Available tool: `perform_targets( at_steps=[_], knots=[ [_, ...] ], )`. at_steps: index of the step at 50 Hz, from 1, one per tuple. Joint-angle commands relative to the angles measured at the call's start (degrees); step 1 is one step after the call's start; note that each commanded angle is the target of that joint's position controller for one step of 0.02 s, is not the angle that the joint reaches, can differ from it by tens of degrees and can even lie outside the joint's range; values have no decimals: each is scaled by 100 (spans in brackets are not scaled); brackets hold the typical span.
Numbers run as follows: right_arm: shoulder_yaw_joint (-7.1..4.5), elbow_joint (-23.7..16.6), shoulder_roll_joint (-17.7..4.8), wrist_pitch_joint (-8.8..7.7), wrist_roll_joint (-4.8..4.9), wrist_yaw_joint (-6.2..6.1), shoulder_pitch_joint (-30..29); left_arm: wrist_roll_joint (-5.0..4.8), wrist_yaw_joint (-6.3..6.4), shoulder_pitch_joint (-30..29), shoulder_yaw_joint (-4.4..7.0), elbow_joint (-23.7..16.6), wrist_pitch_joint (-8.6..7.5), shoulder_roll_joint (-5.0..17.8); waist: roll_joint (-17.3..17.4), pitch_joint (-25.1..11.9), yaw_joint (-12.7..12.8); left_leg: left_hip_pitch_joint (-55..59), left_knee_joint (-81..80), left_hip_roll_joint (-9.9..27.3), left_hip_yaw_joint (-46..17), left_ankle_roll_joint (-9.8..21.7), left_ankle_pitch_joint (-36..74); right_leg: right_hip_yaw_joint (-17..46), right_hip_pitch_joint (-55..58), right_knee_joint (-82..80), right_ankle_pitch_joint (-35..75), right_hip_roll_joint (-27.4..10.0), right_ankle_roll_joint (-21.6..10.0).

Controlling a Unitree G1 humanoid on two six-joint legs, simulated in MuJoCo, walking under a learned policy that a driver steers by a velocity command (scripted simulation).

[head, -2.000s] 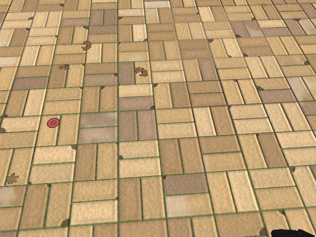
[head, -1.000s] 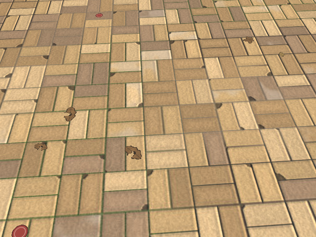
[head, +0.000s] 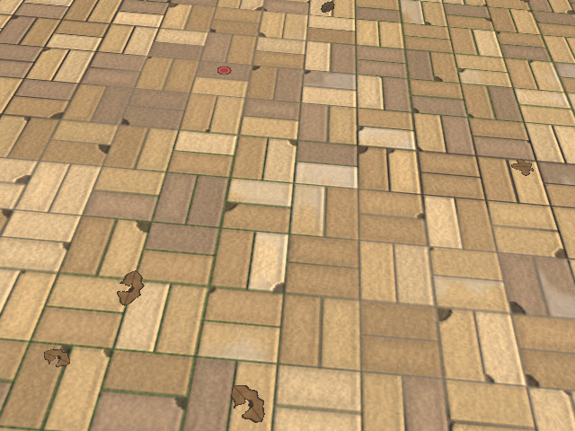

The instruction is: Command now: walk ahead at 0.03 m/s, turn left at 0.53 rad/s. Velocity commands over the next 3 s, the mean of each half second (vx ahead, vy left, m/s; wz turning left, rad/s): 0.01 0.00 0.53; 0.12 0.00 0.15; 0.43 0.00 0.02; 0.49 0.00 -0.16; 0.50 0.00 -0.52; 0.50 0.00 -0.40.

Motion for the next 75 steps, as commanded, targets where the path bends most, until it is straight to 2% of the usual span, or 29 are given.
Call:
perform_targets(
  at_steps=[1,2,3,5,8,17,22,23,24,25,26,27,29,34,38,40,41,42,44,50,53,56,57,58,59,60,63,69,75],
  knots=[
    [-353,-317,-1567,-29,-61,-107,648,146,-40,-149,103,-494,8,373,2050,-146,20,1311,-1772,1808,-3097,1542,2316,256,-2026,2151,-2777,488,431],
    [-319,-353,-1440,-193,-262,-70,698,157,-13,-771,157,-669,-35,512,1428,-361,-280,869,-1932,1803,-3216,1842,1979,1276,-2029,3167,-2814,581,327],
    [-295,-394,-1344,-337,-253,-72,398,46,-5,-690,197,-660,-37,587,1123,-374,-47,863,-1942,1505,-2691,1549,1723,1528,-2092,3436,-2247,495,208],
    [-217,-550,-1014,-418,-20,-109,-187,88,74,-336,286,-406,-32,748,787,-439,171,919,-1781,1136,-2127,987,1598,1649,-2072,3407,-1464,382,153],
    [-128,-561,-795,-401,-13,-175,-39,68,52,-285,297,-410,-99,635,709,-679,190,1061,-1652,935,-1950,1005,2241,1670,-1798,3404,-987,521,221],
    [-227,-697,-1082,-267,8,-181,-72,-20,-84,-414,205,-509,-211,574,932,-636,-15,1018,-1421,774,-2554,1112,2145,1794,-840,1250,-1012,737,401],
    [-125,-846,-929,-154,80,-202,-431,-15,-235,308,219,-334,-335,681,900,-831,330,954,-833,441,-2676,698,2552,1635,444,-688,128,697,163],
    [-71,-842,-768,-142,47,-224,-257,55,-239,409,261,-315,-334,880,555,-905,271,559,-487,164,-2453,420,1779,1988,1058,-956,782,203,-23],
    [24,-837,-435,-159,-64,-209,87,147,-202,345,304,-386,-289,1234,-822,-1017,-35,-223,673,-606,-1655,97,-299,3113,1691,-951,2144,-921,-507],
    [-55,-988,-665,-217,-12,-206,21,297,-206,304,284,-377,-270,1300,-1603,-762,-30,-1183,1631,-1130,-1207,-164,-2204,4211,1494,-1032,2782,-1709,-1607],
    [-165,-879,-1092,-257,-25,-199,27,254,-204,187,231,-481,-298,1098,-1063,-698,51,-1266,2648,-842,-1378,-313,-2096,4166,1331,-1086,2457,-1764,-1877],
    [-230,-771,-1191,-244,31,-193,22,182,-187,2,186,-522,-305,919,-757,-587,2,-1308,3033,-790,-1389,-387,-1709,3616,1273,-1005,2177,-1388,-1624],
    [-179,-654,-909,-151,6,-228,41,31,-167,-157,114,-528,-291,744,-700,-401,-15,-1345,3061,-707,-1394,-583,-1194,3013,1239,-951,1786,-936,-1284],
    [101,-713,-302,-206,10,-150,-358,66,-110,93,70,-294,-168,809,-1024,-518,240,-190,793,-341,-534,-738,-834,2297,1195,-898,2021,-541,-1183],
    [61,-387,-438,-205,46,-102,66,-35,-168,365,11,-159,-144,800,-849,-564,85,1272,-1551,-458,-195,-431,632,2287,760,-827,618,-412,-906],
    [-15,-392,-914,-183,-11,-157,340,117,-266,442,-94,-175,-252,521,99,-742,107,2261,-1307,465,-1294,48,856,1814,-272,-45,-1091,89,-345],
    [-132,-204,-1319,-183,-35,-93,596,44,-259,292,-123,-325,-314,310,1372,-629,77,1752,-1704,915,-2083,649,-1052,951,-661,643,-1788,762,-73],
    [-107,-291,-1163,-268,-49,-38,611,-22,-243,-216,-62,-449,-368,641,1269,-69,-282,1421,-2384,1217,-2849,1028,-2250,1027,-1040,1285,-1899,709,3],
    [-53,-185,-1025,-498,-106,-67,707,-176,-240,-304,72,-519,-425,822,1298,512,-244,1380,-2741,1468,-3261,1208,-2228,1411,-1904,2524,-2212,380,-155],
    [-40,-209,-856,-673,59,-66,546,-50,-480,-268,-44,-453,-655,353,913,160,-119,1238,-2647,855,-1720,841,-394,1136,-1019,1170,-754,272,-195],
    [-76,-177,-949,-665,106,2,580,-96,-511,-23,-47,-373,-606,501,915,144,51,507,-2494,889,-1555,826,-473,979,132,514,-132,441,-124],
    [40,-151,-648,-672,54,24,583,-147,-420,1185,98,29,-553,798,573,-53,657,-296,-1424,634,-1231,516,-253,1014,1699,216,-296,556,-289],
    [166,-239,-262,-693,-11,35,541,-102,-362,1871,214,133,-582,1212,-413,-350,925,-836,513,94,-610,159,-132,2321,2407,-440,-948,-379,-634],
    [228,-598,-11,-813,31,-25,661,-13,-405,2305,315,181,-603,1869,-1978,-824,826,-2199,2467,-627,-365,-125,-1576,5219,3140,-1618,-2531,-1656,-1559],
    [104,-560,-529,-888,210,-49,658,18,-446,1913,195,105,-667,1473,-1364,-538,695,-2725,3400,-311,-903,-54,-1518,5845,2760,-2001,-3627,-1815,-1744],
    [40,-591,-792,-922,276,-28,423,6,-451,1491,91,-24,-709,1107,-1038,19,573,-3006,3523,8,-875,105,-957,5123,2321,-1964,-3438,-1624,-1517],
    [28,-477,-593,-893,75,-3,337,105,-438,980,-34,-191,-715,738,-618,193,270,-2427,2881,476,-734,118,251,3404,1540,-2008,-1469,-863,-1101],
    [120,-736,-241,-831,2,55,-368,36,-288,1400,-21,-74,-688,856,-272,189,366,-2403,1213,417,-423,-275,1563,2169,1566,-2251,789,-565,-1162],
    [253,-1096,-86,-925,87,267,-1482,-38,-231,2025,-19,96,-575,888,-242,469,704,-1978,-311,104,-146,-206,2372,1743,1792,-2235,1093,-628,-1120]
  ],
)
Next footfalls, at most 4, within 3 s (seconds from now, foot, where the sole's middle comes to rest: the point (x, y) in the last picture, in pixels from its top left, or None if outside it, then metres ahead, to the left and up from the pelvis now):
0.46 right None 0.11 -0.12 -0.77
0.78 left None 0.01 0.13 -0.77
1.14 right None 0.23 -0.08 -0.77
1.64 left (169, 423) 0.50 0.25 -0.77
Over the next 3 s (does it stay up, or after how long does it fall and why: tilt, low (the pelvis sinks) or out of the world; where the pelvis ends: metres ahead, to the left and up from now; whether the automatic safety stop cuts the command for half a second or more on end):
stays up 1.13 0.17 0.02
